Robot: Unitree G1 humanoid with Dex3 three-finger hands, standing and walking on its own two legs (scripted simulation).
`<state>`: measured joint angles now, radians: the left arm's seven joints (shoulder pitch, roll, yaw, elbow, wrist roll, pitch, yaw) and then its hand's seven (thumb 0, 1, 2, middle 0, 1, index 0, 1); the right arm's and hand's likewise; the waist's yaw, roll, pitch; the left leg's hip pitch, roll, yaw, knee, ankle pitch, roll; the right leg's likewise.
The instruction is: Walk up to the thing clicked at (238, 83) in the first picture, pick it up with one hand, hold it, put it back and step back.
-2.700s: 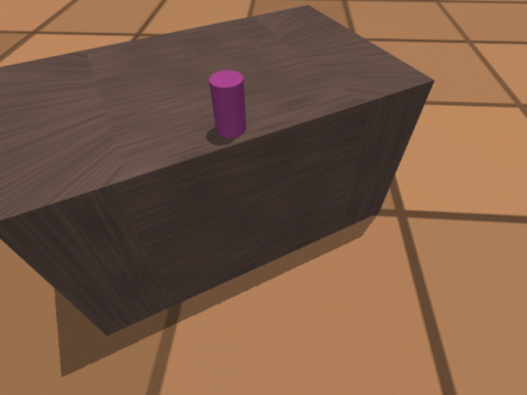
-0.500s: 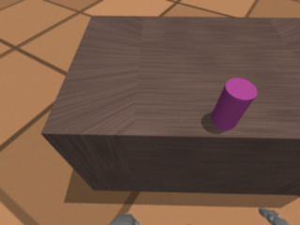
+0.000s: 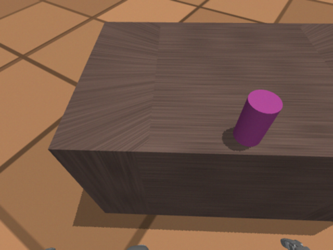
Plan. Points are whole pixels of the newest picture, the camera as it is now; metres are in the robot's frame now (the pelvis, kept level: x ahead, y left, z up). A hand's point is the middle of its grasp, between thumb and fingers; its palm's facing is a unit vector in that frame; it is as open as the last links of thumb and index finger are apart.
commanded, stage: walk up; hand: right
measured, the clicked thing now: (255, 119) +0.44 -0.23 +0.02
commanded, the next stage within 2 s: stand in 0.88 s
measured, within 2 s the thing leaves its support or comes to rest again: neither
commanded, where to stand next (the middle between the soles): +0.07 -0.01 m, yaw -1 degrees
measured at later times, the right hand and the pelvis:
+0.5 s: hand out of the picture +0.10 -0.25 -0.13, palm faces -0.04 +0.94 -0.34, open 7.4 cm; pelvis +0.00 +0.00 +0.02, yaw +2 degrees
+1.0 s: hand out of the picture +0.10 -0.25 -0.13, palm faces -0.05 +0.94 -0.33, open 7.4 cm; pelvis +0.01 -0.01 +0.03, yaw +2 degrees
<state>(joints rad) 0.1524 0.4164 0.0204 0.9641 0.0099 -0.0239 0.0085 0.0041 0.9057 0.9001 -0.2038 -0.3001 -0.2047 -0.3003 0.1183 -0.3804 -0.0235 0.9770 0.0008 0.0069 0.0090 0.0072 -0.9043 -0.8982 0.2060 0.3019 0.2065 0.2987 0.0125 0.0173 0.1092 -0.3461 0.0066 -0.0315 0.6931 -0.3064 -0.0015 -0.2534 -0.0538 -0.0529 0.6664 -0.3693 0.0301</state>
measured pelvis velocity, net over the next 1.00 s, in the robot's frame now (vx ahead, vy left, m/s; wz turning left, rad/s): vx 0.01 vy -0.01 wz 0.03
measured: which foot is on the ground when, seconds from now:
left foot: down 0.00-1.00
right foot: down 0.00-1.00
